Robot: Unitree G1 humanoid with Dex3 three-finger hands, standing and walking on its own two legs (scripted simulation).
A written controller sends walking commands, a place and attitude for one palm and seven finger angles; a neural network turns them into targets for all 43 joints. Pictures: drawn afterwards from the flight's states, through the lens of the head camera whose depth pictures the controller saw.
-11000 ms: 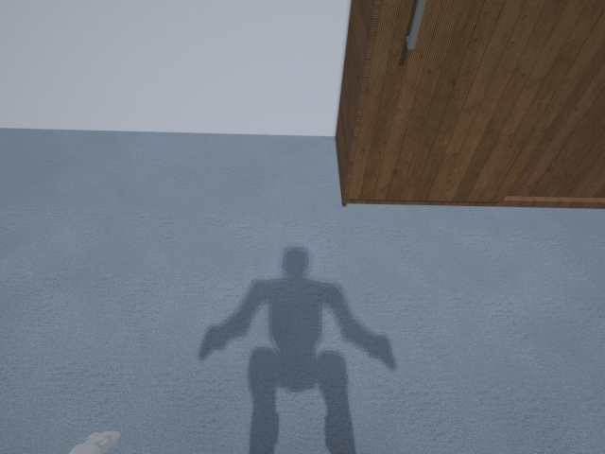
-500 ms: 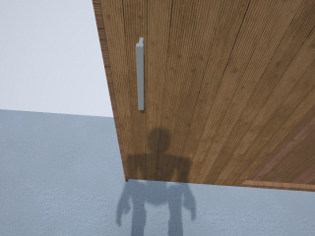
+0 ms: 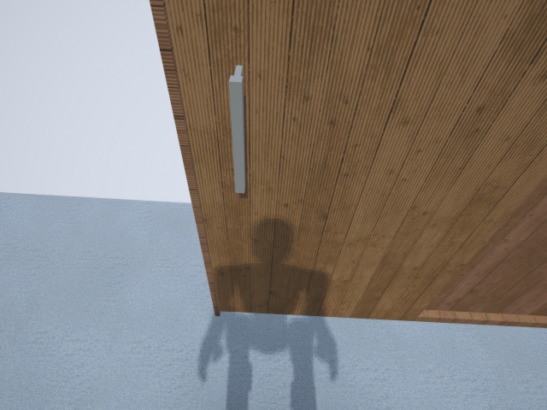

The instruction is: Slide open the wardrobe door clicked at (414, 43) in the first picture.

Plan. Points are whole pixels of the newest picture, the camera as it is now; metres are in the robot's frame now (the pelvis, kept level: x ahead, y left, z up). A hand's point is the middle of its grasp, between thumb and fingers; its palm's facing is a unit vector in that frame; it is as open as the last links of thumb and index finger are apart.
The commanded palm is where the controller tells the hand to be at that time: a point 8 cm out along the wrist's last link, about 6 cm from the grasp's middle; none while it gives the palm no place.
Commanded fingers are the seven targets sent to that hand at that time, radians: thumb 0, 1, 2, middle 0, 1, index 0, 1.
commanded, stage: shuffle to correct the standing spot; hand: left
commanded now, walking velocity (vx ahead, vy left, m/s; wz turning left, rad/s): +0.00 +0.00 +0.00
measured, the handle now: (239, 135) +0.54 +0.10 +0.11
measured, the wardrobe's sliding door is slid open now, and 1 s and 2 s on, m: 0.00 0.00 0.00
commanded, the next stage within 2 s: come to a stop and stand still in 0.30 s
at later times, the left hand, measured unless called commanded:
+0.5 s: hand out of the picture -0.02 +0.13 -0.19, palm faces +0.08 -0.99 -0.12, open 7.4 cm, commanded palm none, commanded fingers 0.00 0.90 0.90 -0.20 -0.30 -0.20 -0.30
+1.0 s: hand out of the picture +0.12 +0.18 -0.18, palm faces -0.02 -0.97 -0.26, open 7.4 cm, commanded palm none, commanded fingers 0.00 0.90 0.90 -0.20 -0.30 -0.20 -0.30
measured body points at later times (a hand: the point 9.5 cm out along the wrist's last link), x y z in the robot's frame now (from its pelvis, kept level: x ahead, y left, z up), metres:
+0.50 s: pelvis +0.07 -0.02 -0.01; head +0.08 +0.00 +0.43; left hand -0.02 +0.18 -0.18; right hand +0.05 -0.23 -0.17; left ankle +0.05 +0.08 -0.74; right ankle -0.02 -0.13 -0.74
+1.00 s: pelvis +0.06 -0.01 -0.02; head +0.07 -0.01 +0.43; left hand +0.13 +0.23 -0.16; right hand +0.13 -0.25 -0.16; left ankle +0.07 +0.08 -0.74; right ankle +0.03 -0.13 -0.74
